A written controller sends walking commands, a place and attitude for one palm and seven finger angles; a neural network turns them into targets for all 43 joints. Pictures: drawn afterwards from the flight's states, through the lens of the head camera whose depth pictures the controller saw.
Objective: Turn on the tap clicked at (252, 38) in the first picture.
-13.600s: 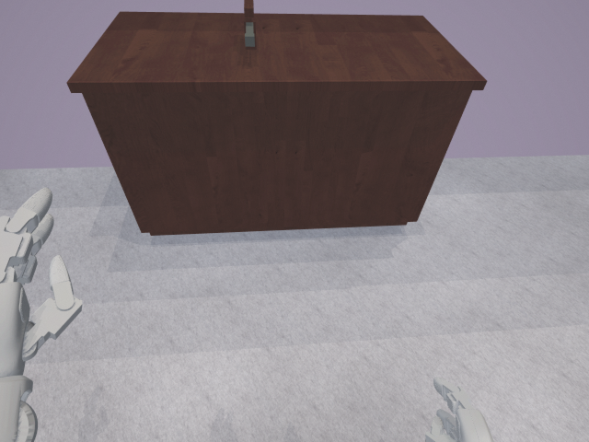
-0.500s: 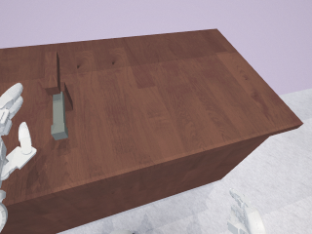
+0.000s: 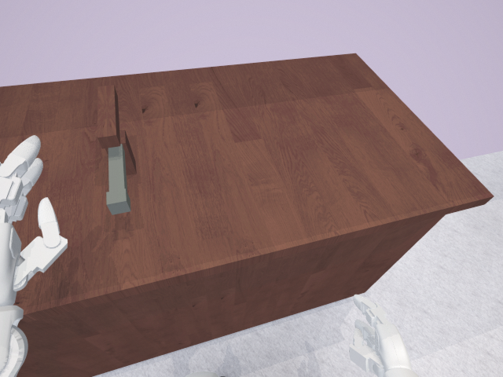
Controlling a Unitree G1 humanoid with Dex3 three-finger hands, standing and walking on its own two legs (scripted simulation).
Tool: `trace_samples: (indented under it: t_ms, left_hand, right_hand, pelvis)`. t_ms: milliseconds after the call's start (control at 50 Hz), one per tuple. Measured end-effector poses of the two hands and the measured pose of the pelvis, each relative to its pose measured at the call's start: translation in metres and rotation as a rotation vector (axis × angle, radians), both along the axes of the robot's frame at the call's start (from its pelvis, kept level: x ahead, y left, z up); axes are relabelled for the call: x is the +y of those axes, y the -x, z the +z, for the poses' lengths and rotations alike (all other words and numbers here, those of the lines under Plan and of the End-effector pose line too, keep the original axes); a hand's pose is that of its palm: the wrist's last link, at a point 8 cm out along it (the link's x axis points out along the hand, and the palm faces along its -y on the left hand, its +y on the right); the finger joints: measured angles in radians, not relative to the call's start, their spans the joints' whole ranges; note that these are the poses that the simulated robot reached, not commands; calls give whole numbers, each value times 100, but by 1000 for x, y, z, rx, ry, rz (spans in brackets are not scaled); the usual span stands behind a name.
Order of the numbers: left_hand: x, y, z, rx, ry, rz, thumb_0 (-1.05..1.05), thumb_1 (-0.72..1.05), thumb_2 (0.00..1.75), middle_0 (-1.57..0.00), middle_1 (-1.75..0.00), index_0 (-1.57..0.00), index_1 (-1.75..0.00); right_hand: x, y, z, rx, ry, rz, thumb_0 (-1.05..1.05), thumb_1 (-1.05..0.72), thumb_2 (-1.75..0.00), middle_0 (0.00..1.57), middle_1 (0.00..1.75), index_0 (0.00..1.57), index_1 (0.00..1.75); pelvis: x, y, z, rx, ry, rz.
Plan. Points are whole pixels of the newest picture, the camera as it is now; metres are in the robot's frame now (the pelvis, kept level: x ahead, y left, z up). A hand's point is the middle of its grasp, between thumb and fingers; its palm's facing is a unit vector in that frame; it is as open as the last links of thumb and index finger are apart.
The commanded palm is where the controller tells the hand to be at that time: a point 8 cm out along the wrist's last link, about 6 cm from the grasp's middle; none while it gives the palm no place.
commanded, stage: look again from close up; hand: left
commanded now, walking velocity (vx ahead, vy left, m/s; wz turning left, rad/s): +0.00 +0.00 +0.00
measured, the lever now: (118, 201) +0.34 +0.24 +0.07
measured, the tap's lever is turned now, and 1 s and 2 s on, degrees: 0 0 0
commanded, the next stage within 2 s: come to a stop and stand still in 0.28 s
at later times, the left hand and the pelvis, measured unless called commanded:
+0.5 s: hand (94, 239) +0.23 +0.21 +0.16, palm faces +0.33 -0.87 -0.36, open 7.5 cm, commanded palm +0.17 +0.25 +0.18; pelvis +0.01 -0.03 +0.00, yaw +0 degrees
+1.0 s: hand (83, 227) +0.24 +0.22 +0.16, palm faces +0.31 -0.86 -0.41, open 7.5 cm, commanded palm +0.18 +0.27 +0.18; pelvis +0.01 -0.01 +0.00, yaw -1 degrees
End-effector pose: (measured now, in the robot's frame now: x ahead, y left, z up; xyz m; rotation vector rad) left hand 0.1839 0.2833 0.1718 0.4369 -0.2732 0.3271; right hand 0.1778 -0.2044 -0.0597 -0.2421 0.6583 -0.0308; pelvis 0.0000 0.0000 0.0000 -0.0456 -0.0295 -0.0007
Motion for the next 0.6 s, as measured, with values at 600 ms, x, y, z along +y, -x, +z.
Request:
trace_samples:
  t_ms: [600]
  left_hand:
    - [-32, -8, 1, 12, 16, -33, 2, 89, 90, -21, -30, -21, -30]
  right_hand:
    - [-51, 1, 6, -19, 27, -82, 1, -91, -90, 20, 30, 20, 30]
  pelvis:
    - [-27, -11, 3, -7, -6, 0]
